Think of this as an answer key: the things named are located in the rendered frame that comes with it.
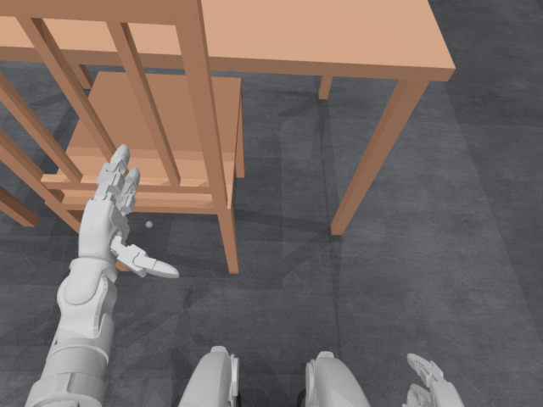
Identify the chair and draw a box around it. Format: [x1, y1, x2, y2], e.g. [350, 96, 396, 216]
[0, 0, 245, 274]

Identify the right robot thigh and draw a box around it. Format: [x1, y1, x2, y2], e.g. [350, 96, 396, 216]
[305, 357, 371, 407]

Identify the robot left hand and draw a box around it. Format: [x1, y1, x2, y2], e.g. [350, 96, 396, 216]
[78, 144, 179, 278]

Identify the left robot forearm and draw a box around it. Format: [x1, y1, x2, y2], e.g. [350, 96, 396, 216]
[25, 256, 118, 407]

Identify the robot thigh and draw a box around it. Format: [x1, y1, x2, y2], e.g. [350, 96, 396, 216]
[305, 357, 371, 407]
[178, 352, 239, 407]

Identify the table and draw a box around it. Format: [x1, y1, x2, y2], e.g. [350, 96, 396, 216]
[0, 0, 456, 235]

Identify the robot right hand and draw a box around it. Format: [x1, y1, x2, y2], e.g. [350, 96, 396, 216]
[402, 354, 465, 407]

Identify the left robot thigh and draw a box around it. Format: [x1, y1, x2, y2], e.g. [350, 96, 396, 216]
[178, 352, 239, 407]

